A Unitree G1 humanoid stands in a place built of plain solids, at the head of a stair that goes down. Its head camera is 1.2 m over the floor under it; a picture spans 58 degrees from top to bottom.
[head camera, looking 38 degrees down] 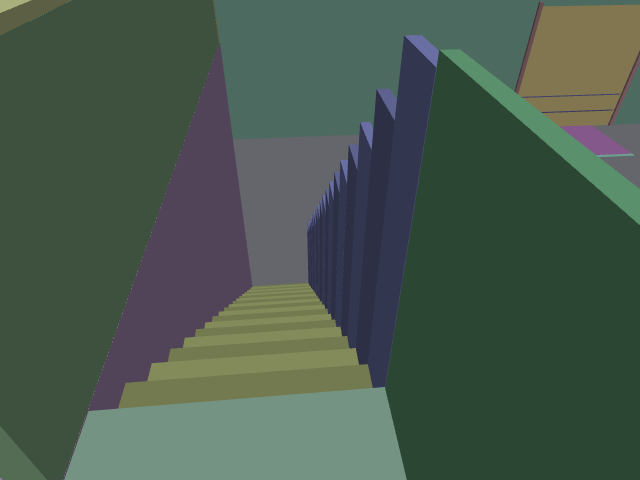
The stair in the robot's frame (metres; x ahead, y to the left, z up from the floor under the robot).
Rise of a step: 0.19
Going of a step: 0.23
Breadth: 0.90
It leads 5 degrees to the left of straight ahead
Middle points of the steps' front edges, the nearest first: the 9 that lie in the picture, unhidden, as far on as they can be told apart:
0.75 0.25 0.00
0.97 0.27 -0.19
1.20 0.29 -0.39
1.43 0.31 -0.58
1.66 0.33 -0.77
1.89 0.35 -0.97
2.11 0.37 -1.16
2.34 0.39 -1.35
2.57 0.41 -1.55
